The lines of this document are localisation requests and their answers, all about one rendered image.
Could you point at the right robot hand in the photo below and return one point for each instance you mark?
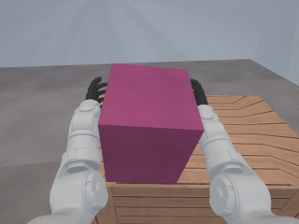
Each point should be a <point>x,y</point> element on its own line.
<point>198,93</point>

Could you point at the left robot upper arm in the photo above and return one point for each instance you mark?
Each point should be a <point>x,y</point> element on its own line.
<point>75,199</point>

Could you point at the right robot forearm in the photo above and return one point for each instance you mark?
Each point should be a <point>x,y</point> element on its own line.
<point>218,148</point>

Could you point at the left robot forearm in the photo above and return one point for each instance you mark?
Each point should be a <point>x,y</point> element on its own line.
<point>82,151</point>

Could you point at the left robot hand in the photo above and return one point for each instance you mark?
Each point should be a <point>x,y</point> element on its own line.
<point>93,92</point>

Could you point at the right robot upper arm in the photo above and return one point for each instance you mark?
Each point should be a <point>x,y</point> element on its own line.
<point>243,199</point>

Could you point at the pedestal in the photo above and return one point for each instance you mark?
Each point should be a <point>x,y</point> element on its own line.
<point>267,144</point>

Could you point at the carton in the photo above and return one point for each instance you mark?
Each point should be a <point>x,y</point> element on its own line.
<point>149,124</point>

